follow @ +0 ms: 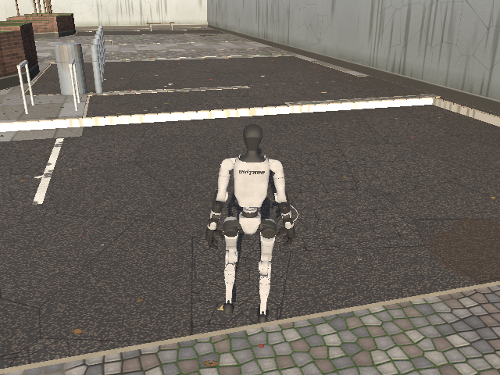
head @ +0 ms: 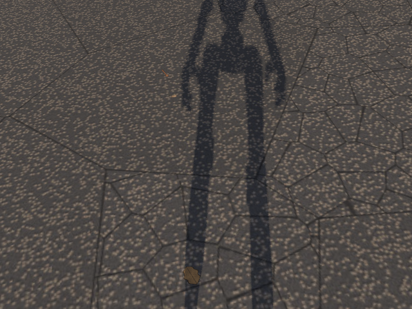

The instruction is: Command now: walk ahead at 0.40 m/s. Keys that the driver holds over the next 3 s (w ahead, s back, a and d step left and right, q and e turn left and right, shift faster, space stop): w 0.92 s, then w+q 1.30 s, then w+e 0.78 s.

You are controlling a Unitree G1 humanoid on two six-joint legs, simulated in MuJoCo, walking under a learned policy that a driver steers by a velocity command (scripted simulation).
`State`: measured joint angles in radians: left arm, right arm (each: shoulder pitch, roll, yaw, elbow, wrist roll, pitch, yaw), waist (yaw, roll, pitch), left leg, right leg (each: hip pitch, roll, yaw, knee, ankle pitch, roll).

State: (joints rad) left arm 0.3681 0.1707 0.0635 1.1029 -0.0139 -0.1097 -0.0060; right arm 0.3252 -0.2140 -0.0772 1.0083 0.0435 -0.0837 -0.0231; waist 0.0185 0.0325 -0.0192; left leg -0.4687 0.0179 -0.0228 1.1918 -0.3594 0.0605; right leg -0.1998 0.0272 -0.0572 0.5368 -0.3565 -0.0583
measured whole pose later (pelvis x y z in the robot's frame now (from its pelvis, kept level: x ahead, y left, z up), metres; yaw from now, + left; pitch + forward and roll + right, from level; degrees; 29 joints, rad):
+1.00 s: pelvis +0.56 +0.00 -0.01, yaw +1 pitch +2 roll +1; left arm 0.06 0.24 0.05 0.88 -0.01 -0.11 -0.03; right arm 0.36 -0.25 -0.04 1.01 0.03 -0.09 0.00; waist -0.03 0.01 0.03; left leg -0.26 0.00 -0.06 1.08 -0.45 0.04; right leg -0.45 0.00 -0.06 0.54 -0.14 -0.05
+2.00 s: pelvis +1.13 +0.13 -0.01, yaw +33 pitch +3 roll -1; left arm 0.03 0.26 0.05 0.71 0.01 -0.14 -0.02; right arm 0.37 -0.29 -0.08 0.77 0.03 -0.04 -0.02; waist -0.07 0.02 0.00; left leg -0.20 -0.09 -0.21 0.82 -0.50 0.05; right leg -0.47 0.04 0.01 0.53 -0.11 -0.02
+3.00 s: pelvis +1.53 +0.43 -0.02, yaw +25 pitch +2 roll +2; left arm 0.08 0.29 0.07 0.69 -0.02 -0.03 -0.05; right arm 0.31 -0.29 -0.09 0.83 0.01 -0.05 -0.02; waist -0.04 -0.02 0.05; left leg -0.04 0.12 0.22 0.73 -0.52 -0.06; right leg -0.54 0.00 -0.06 0.67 -0.15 -0.10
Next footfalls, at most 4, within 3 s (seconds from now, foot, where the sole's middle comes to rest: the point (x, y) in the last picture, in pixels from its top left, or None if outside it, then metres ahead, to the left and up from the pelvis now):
0.36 left None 0.38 0.14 -0.77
0.92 right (256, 261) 0.70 -0.10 -0.77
1.48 left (183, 198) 0.97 0.17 -0.77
1.96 right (203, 137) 1.31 0.10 -0.77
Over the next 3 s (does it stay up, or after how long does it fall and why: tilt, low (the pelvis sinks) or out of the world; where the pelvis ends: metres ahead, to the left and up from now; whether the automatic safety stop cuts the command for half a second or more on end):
stays up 1.53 0.43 -0.02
